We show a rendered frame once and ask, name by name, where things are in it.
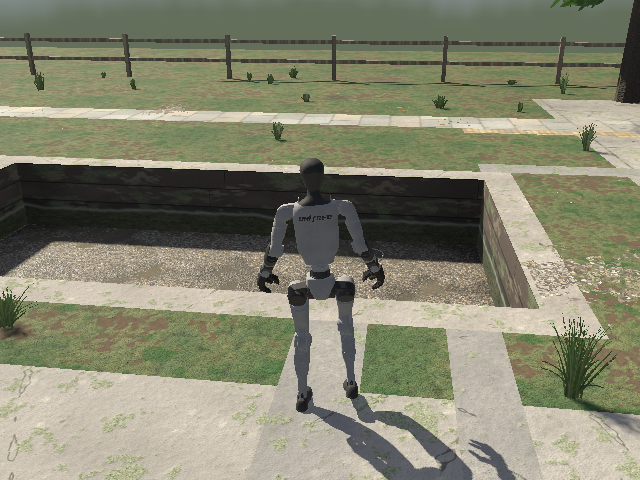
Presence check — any robot right upper arm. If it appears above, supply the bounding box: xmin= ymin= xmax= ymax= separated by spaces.
xmin=335 ymin=200 xmax=368 ymax=254

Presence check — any robot left forearm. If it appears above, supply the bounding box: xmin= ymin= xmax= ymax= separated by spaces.
xmin=259 ymin=242 xmax=278 ymax=278

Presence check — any robot torso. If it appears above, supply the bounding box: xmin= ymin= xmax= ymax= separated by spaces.
xmin=292 ymin=195 xmax=339 ymax=300

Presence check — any robot left upper arm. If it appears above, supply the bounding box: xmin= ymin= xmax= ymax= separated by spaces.
xmin=268 ymin=203 xmax=294 ymax=258

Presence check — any robot right shin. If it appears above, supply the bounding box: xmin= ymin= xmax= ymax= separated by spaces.
xmin=340 ymin=317 xmax=356 ymax=386

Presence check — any robot right hand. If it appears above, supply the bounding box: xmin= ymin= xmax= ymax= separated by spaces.
xmin=362 ymin=265 xmax=385 ymax=290

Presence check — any robot right forearm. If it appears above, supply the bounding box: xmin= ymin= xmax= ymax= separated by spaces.
xmin=359 ymin=237 xmax=381 ymax=273

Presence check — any robot left hand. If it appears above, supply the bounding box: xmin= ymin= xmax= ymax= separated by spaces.
xmin=257 ymin=273 xmax=279 ymax=293

